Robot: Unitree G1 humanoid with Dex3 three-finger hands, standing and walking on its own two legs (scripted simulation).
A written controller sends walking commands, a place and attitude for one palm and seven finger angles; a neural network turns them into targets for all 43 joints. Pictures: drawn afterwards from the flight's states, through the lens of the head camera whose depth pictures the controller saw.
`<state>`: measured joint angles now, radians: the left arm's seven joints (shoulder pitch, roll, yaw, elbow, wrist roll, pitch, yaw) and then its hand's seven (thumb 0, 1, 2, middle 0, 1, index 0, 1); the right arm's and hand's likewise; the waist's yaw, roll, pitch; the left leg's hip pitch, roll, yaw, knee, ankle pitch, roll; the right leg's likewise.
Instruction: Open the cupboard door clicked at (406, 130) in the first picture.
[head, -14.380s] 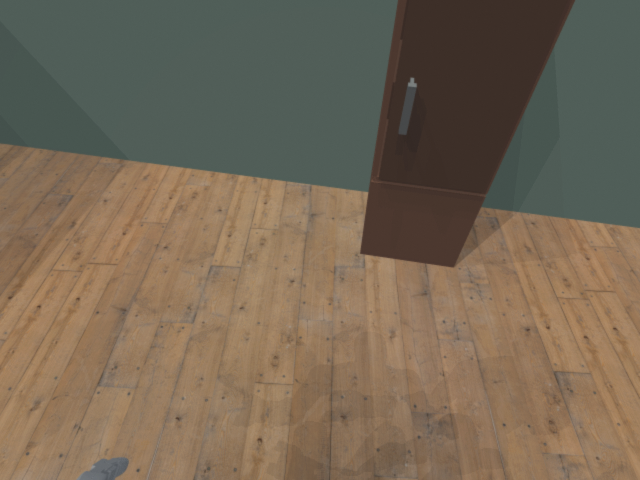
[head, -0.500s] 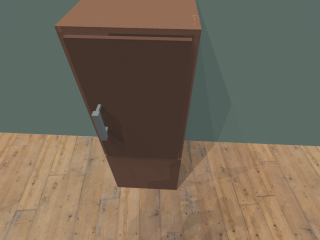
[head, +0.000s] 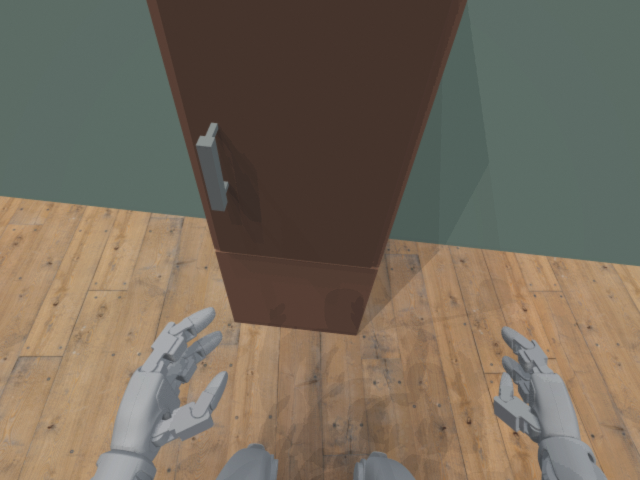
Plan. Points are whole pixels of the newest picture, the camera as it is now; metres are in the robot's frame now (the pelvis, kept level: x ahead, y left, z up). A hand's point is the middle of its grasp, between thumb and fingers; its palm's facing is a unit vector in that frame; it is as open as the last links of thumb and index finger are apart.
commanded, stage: raise the hand with hooked fingers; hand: left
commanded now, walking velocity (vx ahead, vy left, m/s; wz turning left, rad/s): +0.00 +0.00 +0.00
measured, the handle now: (216, 168) +0.56 +0.22 +0.02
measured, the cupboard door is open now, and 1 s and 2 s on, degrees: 0 0 0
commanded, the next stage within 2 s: move the hooked fingers beside the handle in 1.66 s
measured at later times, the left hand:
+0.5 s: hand (125, 364) +0.23 +0.24 +0.04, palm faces +0.07 -0.99 -0.07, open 11.7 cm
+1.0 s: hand (106, 330) +0.27 +0.28 +0.03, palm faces -0.01 -1.00 -0.08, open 13.9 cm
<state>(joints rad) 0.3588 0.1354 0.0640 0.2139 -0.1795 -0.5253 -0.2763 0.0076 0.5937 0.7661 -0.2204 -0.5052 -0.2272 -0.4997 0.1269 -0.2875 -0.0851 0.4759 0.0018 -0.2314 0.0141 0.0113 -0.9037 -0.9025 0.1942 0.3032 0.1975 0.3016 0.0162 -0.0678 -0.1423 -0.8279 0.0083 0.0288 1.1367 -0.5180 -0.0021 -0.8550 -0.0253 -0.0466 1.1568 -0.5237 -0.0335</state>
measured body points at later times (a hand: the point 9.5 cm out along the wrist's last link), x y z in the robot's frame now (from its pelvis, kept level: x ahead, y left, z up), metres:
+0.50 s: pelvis -0.01 +0.03 +0.00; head +0.07 +0.04 +0.44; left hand +0.22 +0.29 +0.04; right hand +0.15 -0.21 -0.09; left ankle +0.01 +0.12 -0.65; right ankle +0.02 -0.10 -0.65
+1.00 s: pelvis +0.00 +0.02 +0.00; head +0.09 +0.04 +0.44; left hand +0.26 +0.33 +0.04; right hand +0.18 -0.21 -0.08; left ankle +0.01 +0.12 -0.65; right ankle +0.02 -0.10 -0.65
